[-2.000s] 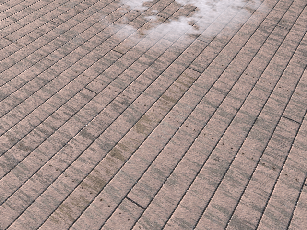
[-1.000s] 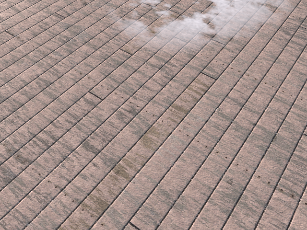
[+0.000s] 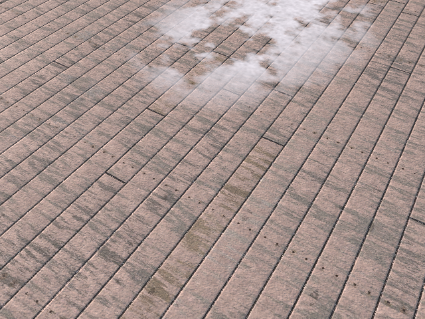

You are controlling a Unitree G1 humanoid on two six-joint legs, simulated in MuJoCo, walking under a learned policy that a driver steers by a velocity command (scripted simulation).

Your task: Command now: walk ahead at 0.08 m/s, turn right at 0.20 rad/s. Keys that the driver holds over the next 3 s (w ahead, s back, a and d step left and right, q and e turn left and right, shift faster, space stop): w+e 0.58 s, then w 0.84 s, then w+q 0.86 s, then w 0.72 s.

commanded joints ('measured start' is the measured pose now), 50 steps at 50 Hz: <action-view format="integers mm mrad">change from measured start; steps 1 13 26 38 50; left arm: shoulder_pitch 40 -77 81 188 38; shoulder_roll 74 79 200 218 167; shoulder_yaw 16 68 106 100 89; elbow -48 -214 -223 -175 -235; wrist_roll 5 19 -4 9 34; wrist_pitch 0 0 -67 -83 -53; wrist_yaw -1 -74 -45 -26 -63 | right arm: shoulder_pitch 62 -2 -176 -448 -33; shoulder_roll -123 -230 -194 -163 -155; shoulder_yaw -32 -99 -82 -54 -69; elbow -32 -114 -233 -379 -202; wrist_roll -2 -11 -40 -11 -12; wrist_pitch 0 -48 -62 -44 -86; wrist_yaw -13 -3 83 82 53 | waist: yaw -15 19 11 63 26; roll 36 99 -26 -95 60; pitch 37 34 35 85 -23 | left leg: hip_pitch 57 -79 -537 -389 62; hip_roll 143 327 126 68 273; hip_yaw -162 -93 -74 -8 -358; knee -86 -288 595 171 -230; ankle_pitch -202 -374 2 173 63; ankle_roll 19 94 -61 -19 140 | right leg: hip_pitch -175 -235 134 188 -363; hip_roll -51 -49 -213 -189 -77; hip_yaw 92 -77 347 212 94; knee -4 299 -290 -243 762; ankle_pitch -73 -119 126 594 1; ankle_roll -58 -64 -202 -164 -67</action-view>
